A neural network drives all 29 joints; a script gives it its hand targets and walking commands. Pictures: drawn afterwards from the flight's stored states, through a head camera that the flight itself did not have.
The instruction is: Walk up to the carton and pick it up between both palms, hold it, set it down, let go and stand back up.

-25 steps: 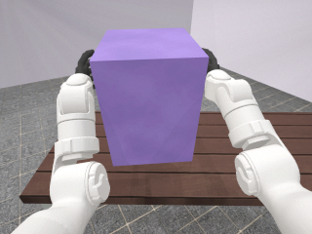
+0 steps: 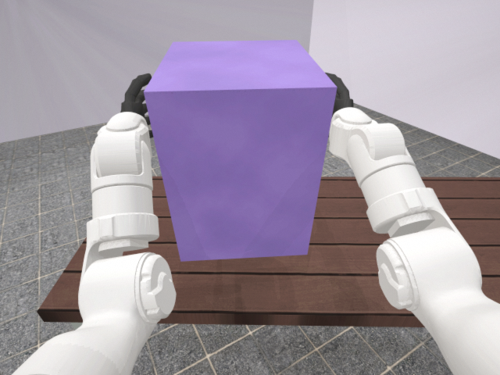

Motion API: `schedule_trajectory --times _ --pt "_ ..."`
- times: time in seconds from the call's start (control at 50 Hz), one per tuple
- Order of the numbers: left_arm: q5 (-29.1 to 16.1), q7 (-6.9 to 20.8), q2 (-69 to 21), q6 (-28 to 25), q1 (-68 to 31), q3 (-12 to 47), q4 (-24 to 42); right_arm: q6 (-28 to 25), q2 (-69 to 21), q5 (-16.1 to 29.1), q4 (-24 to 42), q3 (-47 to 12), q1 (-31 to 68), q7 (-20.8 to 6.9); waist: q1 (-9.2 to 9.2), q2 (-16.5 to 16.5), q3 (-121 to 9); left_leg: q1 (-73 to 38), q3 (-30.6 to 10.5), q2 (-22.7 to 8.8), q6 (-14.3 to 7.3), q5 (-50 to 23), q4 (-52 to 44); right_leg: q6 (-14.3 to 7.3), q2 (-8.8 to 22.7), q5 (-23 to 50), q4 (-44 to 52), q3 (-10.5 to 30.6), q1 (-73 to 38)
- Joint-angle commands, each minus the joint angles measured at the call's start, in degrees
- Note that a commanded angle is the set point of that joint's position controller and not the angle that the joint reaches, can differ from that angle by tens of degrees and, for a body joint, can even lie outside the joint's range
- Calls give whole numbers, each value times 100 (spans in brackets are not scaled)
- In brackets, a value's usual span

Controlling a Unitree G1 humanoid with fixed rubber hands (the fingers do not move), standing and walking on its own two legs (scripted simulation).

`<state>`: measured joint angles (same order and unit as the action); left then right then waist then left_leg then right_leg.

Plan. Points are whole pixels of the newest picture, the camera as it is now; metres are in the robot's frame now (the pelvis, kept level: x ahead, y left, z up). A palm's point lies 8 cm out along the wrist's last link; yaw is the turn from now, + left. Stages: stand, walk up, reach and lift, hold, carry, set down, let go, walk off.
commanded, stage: hold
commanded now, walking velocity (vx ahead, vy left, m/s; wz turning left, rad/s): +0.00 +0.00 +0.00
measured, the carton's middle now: (240, 148) +0.40 -0.01 +0.24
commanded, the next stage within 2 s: none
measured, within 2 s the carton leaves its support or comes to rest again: neither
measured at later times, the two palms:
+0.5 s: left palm (135, 128) +0.38 +0.15 +0.30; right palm (338, 120) +0.36 -0.15 +0.30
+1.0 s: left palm (132, 127) +0.37 +0.15 +0.30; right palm (337, 120) +0.36 -0.15 +0.30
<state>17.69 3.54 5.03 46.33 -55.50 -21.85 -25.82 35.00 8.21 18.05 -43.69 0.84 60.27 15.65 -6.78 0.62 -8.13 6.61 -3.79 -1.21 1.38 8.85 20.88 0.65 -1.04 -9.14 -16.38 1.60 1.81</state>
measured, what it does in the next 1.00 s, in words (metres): stands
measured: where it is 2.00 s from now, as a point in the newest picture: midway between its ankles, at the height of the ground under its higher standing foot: outside the picture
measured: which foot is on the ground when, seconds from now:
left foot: down 0.00-1.00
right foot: down 0.00-1.00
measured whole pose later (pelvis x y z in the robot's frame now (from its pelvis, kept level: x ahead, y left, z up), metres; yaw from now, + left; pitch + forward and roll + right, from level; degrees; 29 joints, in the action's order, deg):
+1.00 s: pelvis +0.00 +0.00 +0.00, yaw +0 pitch -6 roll -1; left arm 17.5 3.4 4.9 46.9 -54.7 -21.4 -25.2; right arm 35.4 8.4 19.1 -43.6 0.5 60.0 16.0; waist -6.8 1.0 -8.2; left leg 6.4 -4.1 -1.4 1.4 9.5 21.7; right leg 0.5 -1.3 -9.4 -16.2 1.4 0.9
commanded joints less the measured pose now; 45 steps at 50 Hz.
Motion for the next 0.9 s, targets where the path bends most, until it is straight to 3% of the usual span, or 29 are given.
schedule_trajectory --times 0.0,0.02,0.04,0.08,0.1,0.12,0.14,0.16,0.18,0.2,0.3,0.32,0.34,0.38,0.42,0.46,0.52,0.54,0.56,0.6,0.62,0.64,0.68,0.72,0.76,0.78,0.8,0.84,0.88 --pt "-1103 885 -3202 -286 -4100 1978 208 -242 -3162 793 1603 -821 4558 -814 -244 -222 -1375 -383 391 417 65 -431 -323 97 -325 581 264 -188 -224" --pt "-995 888 -3054 -282 -3879 1676 65 -235 -3246 914 1648 -1065 4755 -822 115 -38 -1420 -197 382 395 -21 -468 -360 97 -314 601 262 -180 -316" --pt "-1098 922 -3131 -293 -4077 1881 139 -236 -3261 844 1578 -928 4666 -823 -45 -177 -1474 -295 445 409 27 -441 -361 99 -297 569 264 -150 -236" --pt "-1103 925 -3260 -306 -3882 1820 170 -257 -3201 933 1856 -1068 4615 -787 8 -170 -1586 -347 424 383 54 -695 -299 86 -370 750 223 -209 -453" --pt "-1204 938 -3337 -344 -4378 2016 294 -271 -3190 846 1654 -904 4681 -763 -284 -187 -1707 -368 405 419 86 -554 -270 83 -368 701 234 -241 -384" --pt "-1022 945 -3133 -322 -4128 1778 103 -222 -3266 875 1484 -919 4631 -758 -109 -224 -1483 -469 437 394 51 -632 -315 76 -362 729 267 -177 -212" --pt "-1056 962 -3252 -301 -4037 1860 132 -273 -3132 889 1726 -910 4698 -756 -162 -275 -1599 -433 351 403 83 -551 -270 92 -352 671 272 -146 -358" --pt "-987 968 -3095 -305 -3941 1726 6 -239 -3283 1014 1789 -1080 4729 -767 55 -198 -1503 -208 401 417 -1 -520 -330 80 -288 718 282 -144 -427" --pt "-1093 954 -3148 -342 -4081 1903 379 -237 -3316 952 1787 -1062 4563 -776 -65 -212 -1658 -349 403 406 33 -655 -288 120 -313 872 194 -160 -421" --pt "-1108 908 -3284 -367 -4106 1872 560 -298 -3442 1108 2068 -1254 4671 -786 118 -383 -2131 -565 403 434 61 -1050 -261 115 -372 1029 203 -177 -523" --pt "-1184 898 -3259 -252 -3973 2023 536 -252 -3178 1047 1961 -1079 4614 -766 -141 -273 -1717 -441 373 395 72 -801 -255 82 -369 903 224 -172 -421" --pt "-1295 923 -3295 -284 -4209 2240 754 -252 -3094 975 1879 -933 4603 -741 -335 -339 -1884 -492 390 412 98 -801 -216 42 -347 948 225 -147 -395" --pt "-1142 913 -3283 -287 -4235 2045 642 -227 -3246 1042 1871 -1095 4699 -766 -58 -446 -1656 -474 374 390 144 -863 -241 40 -384 784 198 -186 -271" --pt "-1061 894 -3256 -206 -3809 1792 179 -219 -3119 1088 1815 -1132 4726 -828 132 -201 -1323 -140 368 354 72 -666 -321 50 -354 662 255 -203 -505" --pt "-1137 938 -3273 -248 -4008 2014 300 -211 -3117 960 1815 -1029 4618 -784 -250 -205 -1591 -345 350 436 57 -563 -293 82 -334 769 232 -152 -463" --pt "-1212 902 -3320 -288 -3930 2103 722 -259 -3312 1182 2158 -1290 4617 -788 2 -331 -2018 -518 358 409 96 -1157 -171 76 -344 1248 137 -144 -635" --pt "-1268 901 -3431 -270 -4075 2317 709 -269 -3130 1143 2181 -979 4682 -722 -295 -427 -1798 -555 363 404 187 -1042 -137 101 -403 1058 189 -197 -375" --pt "-1087 856 -3326 -256 -3904 1998 770 -214 -3177 1177 2070 -1207 4657 -795 79 -441 -1631 -452 335 366 135 -1027 -227 88 -389 911 175 -188 -494" --pt "-1090 892 -3251 -209 -3876 2054 596 -203 -3237 993 2026 -1159 4457 -779 -191 -237 -1615 -458 371 402 86 -835 -262 68 -392 906 218 -178 -433" --pt "-1049 934 -3288 -196 -3966 1956 626 -211 -3145 1014 1948 -1120 4627 -804 -85 -329 -1621 -500 334 423 129 -998 -266 68 -393 964 232 -199 -364" --pt "-1165 952 -3211 -199 -3962 2166 584 -232 -3088 1011 2131 -996 4674 -764 -231 -216 -1637 -521 373 384 144 -908 -192 50 -360 997 202 -178 -338" --pt "-977 885 -3244 -201 -4003 1822 705 -194 -3051 1143 1708 -1132 4681 -850 193 -567 -1573 -369 313 329 169 -971 -296 -17 -414 767 180 -208 -463" --pt "-1084 885 -3103 -199 -3866 1944 503 -179 -3217 1117 2008 -1208 4604 -810 40 -58 -1547 -245 413 380 84 -644 -229 94 -346 757 176 -212 -431" --pt "-1042 869 -3170 -226 -4067 1889 506 -174 -3189 1031 1745 -1033 4686 -855 72 -307 -1427 -193 385 370 95 -429 -361 37 -374 440 201 -183 -241" --pt "-1235 887 -3346 -263 -4157 2112 537 -238 -3038 979 1864 -905 4651 -822 -215 -387 -1710 -413 348 378 136 -717 -284 41 -368 810 184 -192 -327" --pt "-1058 886 -3257 -270 -3841 1890 436 -242 -3289 1062 2090 -1191 4725 -793 24 -214 -1894 -508 382 390 57 -914 -245 68 -390 985 212 -189 -437" --pt "-1071 913 -3230 -226 -3874 1936 331 -154 -3207 967 1698 -1006 4385 -778 -135 -263 -1540 -538 442 401 109 -878 -240 86 -359 934 264 -152 -310" --pt "-985 904 -3078 -236 -3874 1833 535 -204 -3147 1039 1931 -1133 4486 -822 88 -204 -1651 -358 354 396 50 -754 -218 89 -340 853 229 -158 -522" --pt "-1088 892 -3127 -228 -4065 1897 640 -222 -3231 1108 2005 -1187 4662 -820 90 -186 -1742 -412 422 406 103 -768 -203 110 -370 802 161 -207 -488"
